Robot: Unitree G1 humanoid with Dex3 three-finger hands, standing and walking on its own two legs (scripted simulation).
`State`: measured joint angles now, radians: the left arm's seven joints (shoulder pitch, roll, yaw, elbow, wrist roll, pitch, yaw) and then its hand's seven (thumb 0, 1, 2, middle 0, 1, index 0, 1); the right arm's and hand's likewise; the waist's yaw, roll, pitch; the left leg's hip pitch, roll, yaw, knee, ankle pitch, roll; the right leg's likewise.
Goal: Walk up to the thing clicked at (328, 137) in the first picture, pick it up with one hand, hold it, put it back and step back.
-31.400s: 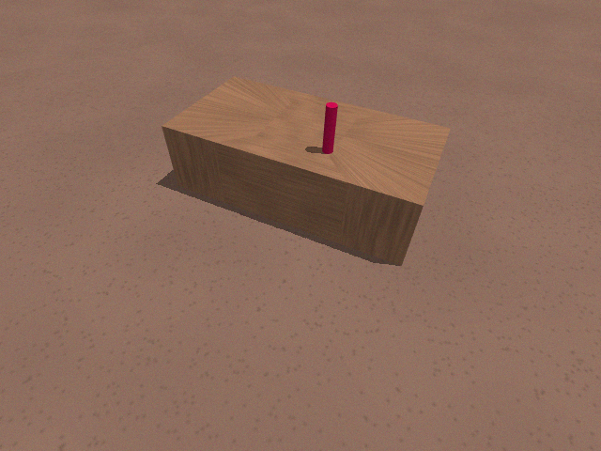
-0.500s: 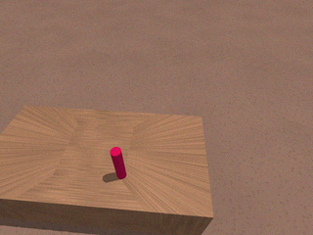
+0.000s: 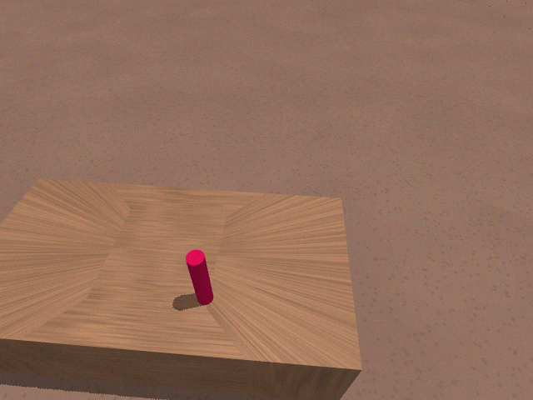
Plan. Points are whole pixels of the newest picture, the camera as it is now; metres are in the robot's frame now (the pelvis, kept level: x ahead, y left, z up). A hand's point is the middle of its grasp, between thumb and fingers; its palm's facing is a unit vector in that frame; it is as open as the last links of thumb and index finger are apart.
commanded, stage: stand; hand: left
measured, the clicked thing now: (200, 279) +0.51 +0.19 -0.31
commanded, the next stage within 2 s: step back in 0.48 s
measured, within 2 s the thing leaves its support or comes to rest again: neither
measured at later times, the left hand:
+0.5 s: hand out of the picture +0.06 +0.26 -0.16, palm faces -0.01 -0.94 -0.35, open 7.3 cm
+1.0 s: hand out of the picture +0.05 +0.30 -0.18, palm faces -0.04 -0.93 -0.36, open 7.3 cm
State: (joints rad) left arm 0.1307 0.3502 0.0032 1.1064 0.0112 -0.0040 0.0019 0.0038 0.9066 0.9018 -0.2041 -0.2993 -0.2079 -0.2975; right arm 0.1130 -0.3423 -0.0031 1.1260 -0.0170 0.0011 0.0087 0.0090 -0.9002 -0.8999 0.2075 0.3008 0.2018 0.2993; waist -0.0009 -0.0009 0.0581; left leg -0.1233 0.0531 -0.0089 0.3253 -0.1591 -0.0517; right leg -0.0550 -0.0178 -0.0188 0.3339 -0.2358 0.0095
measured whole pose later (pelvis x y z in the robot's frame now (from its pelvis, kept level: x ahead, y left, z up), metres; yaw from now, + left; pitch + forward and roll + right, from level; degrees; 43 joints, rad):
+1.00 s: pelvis -0.09 +0.04 -0.02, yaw -1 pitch -2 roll -1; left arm 0.07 0.41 0.06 0.89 0.00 0.07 0.02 0.00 0.91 0.90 -0.20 -0.30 -0.21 -0.30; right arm 0.13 -0.35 -0.04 0.92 -0.03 0.03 -0.01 0.01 -0.90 -0.90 0.21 0.30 0.20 0.30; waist -0.01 -0.05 0.20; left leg -0.31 0.00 0.01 0.59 -0.25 0.04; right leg -0.44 0.11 0.15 1.16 -0.52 0.00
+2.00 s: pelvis -0.37 +0.01 -0.03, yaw -3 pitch -3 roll -1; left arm 0.23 0.37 0.07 0.88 0.03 0.05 -0.01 0.00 0.91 0.90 -0.20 -0.30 -0.21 -0.30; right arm 0.07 -0.40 -0.06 0.83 -0.02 0.06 0.00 0.01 -0.90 -0.90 0.21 0.30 0.20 0.30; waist 0.03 0.05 0.17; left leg -0.49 0.03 -0.06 0.74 -0.33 -0.01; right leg -0.22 0.03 0.02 0.67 -0.40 -0.01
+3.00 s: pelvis -0.66 +0.02 -0.02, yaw +3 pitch -4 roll +1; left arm 0.21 0.41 0.07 0.94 0.03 0.04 -0.01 0.01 0.91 0.90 -0.20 -0.30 -0.21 -0.30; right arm 0.24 -0.36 -0.05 1.01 -0.05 0.01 0.02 0.01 -0.90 -0.90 0.21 0.30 0.20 0.30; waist 0.02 -0.03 0.08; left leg -0.23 -0.04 -0.02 0.60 -0.31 0.03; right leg -0.35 -0.04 0.02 0.79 -0.47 -0.02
